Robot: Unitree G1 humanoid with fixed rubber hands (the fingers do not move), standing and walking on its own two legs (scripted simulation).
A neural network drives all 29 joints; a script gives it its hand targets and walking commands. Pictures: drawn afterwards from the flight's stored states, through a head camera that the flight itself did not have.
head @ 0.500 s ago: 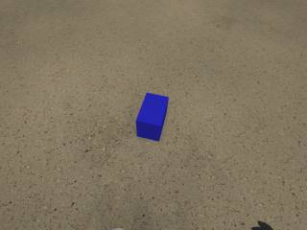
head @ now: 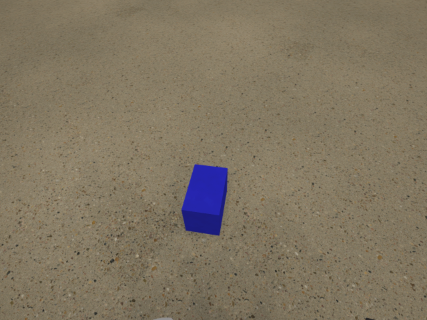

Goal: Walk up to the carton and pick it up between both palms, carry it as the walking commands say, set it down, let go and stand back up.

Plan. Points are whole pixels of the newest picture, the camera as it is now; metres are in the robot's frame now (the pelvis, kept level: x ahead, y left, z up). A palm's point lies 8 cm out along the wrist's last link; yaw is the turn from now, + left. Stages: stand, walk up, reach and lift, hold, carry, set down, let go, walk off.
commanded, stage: walk up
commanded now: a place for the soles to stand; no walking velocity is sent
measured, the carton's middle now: (206, 199) +0.79 +0.03 -0.66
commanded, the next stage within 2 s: none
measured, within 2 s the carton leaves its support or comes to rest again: neither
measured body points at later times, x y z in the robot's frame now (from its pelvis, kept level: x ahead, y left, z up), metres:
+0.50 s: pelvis +0.13 +0.03 -0.01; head +0.15 +0.02 +0.44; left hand +0.23 +0.34 -0.12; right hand +0.14 -0.29 -0.13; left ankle +0.09 +0.16 -0.72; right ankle +0.22 -0.09 -0.73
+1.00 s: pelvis +0.23 +0.07 +0.00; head +0.27 +0.08 +0.44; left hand +0.34 +0.39 -0.12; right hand +0.22 -0.26 -0.11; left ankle +0.24 +0.20 -0.73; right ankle +0.28 -0.07 -0.69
